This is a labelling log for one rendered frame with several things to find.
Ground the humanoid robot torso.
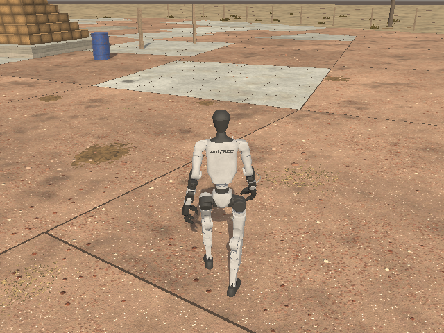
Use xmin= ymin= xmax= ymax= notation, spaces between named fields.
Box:
xmin=205 ymin=136 xmax=238 ymax=208

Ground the robot right upper arm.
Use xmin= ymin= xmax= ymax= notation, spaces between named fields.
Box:
xmin=236 ymin=139 xmax=253 ymax=176

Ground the left robot hand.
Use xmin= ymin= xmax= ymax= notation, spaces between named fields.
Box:
xmin=182 ymin=204 xmax=198 ymax=224

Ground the robot left upper arm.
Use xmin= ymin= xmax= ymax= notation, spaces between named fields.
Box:
xmin=191 ymin=139 xmax=207 ymax=180

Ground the robot right forearm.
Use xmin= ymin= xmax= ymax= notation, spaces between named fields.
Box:
xmin=246 ymin=166 xmax=257 ymax=190

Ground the right robot hand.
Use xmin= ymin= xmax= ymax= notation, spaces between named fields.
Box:
xmin=240 ymin=187 xmax=257 ymax=201

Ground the robot right thigh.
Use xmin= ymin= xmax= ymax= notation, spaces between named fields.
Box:
xmin=229 ymin=194 xmax=246 ymax=251

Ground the robot left forearm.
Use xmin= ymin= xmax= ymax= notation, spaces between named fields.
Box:
xmin=184 ymin=170 xmax=198 ymax=205

